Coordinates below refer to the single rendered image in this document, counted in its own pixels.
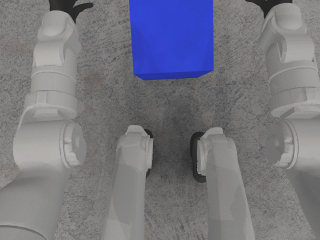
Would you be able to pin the robot shin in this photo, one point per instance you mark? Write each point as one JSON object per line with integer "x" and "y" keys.
{"x": 214, "y": 131}
{"x": 131, "y": 128}

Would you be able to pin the carton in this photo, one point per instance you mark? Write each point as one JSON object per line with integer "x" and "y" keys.
{"x": 172, "y": 39}

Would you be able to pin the right robot shin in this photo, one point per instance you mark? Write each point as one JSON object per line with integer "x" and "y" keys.
{"x": 214, "y": 131}

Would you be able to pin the robot right hand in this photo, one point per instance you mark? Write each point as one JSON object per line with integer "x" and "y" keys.
{"x": 266, "y": 5}

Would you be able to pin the right robot forearm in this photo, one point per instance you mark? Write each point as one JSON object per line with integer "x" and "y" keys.
{"x": 291, "y": 64}

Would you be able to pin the left robot upper arm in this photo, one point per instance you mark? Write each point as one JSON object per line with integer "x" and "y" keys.
{"x": 46, "y": 153}

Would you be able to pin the left robot forearm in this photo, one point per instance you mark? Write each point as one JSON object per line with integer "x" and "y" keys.
{"x": 54, "y": 72}

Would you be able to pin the left robot shin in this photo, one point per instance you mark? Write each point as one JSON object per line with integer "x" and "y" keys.
{"x": 131, "y": 128}

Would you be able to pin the robot left hand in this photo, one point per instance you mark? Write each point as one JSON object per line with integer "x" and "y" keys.
{"x": 67, "y": 6}

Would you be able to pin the right robot upper arm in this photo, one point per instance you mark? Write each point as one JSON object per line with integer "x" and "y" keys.
{"x": 293, "y": 144}

